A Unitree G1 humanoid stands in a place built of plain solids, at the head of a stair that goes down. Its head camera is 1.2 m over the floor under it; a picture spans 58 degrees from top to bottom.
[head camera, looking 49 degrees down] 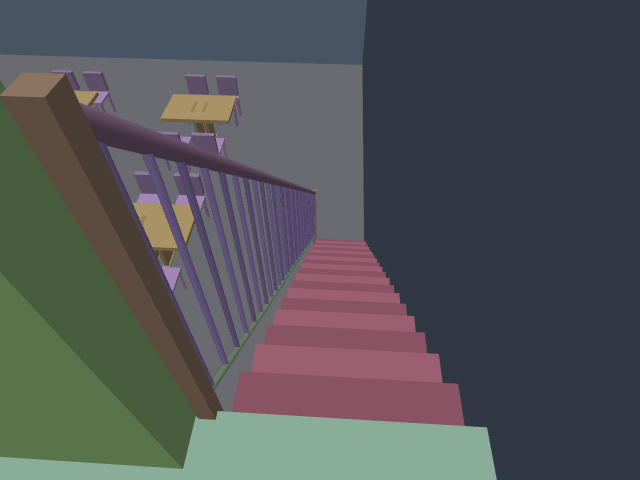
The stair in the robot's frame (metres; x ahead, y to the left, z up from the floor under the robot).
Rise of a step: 0.19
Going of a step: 0.20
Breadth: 0.73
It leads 3 degrees to the right of straight ahead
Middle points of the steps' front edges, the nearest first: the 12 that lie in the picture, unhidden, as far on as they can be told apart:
0.40 -0.08 0.00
0.60 -0.09 -0.19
0.81 -0.10 -0.39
1.01 -0.12 -0.58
1.21 -0.13 -0.77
1.41 -0.14 -0.96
1.61 -0.15 -1.16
1.81 -0.16 -1.35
2.02 -0.18 -1.54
2.22 -0.19 -1.74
2.42 -0.20 -1.93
2.62 -0.21 -2.12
